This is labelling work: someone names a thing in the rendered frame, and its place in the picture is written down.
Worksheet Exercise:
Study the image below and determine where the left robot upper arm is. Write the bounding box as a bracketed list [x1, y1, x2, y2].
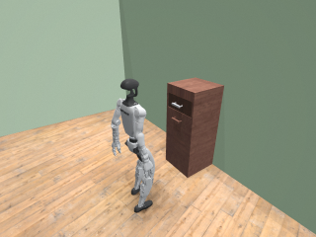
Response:
[112, 99, 125, 126]

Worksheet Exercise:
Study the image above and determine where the right robot upper arm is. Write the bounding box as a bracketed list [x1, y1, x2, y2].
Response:
[133, 106, 146, 140]

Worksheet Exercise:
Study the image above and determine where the robot left hand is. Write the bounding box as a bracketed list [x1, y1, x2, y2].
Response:
[112, 141, 121, 156]

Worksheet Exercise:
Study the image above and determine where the left robot forearm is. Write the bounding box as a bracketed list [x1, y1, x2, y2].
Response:
[111, 122, 119, 142]

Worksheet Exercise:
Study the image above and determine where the right robot forearm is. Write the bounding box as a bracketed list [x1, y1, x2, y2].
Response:
[136, 133, 149, 163]

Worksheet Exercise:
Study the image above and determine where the robot right hand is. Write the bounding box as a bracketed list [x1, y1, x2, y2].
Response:
[142, 160, 154, 178]

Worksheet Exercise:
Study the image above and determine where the drawer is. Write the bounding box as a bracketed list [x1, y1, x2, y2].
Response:
[168, 92, 193, 118]

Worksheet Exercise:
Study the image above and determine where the robot head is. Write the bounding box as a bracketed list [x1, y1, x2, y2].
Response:
[120, 78, 139, 107]

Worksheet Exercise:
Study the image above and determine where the cabinet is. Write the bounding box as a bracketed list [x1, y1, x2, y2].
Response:
[166, 77, 224, 178]

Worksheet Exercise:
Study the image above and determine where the robot right thigh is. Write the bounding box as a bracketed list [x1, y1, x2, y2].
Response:
[136, 148, 155, 184]

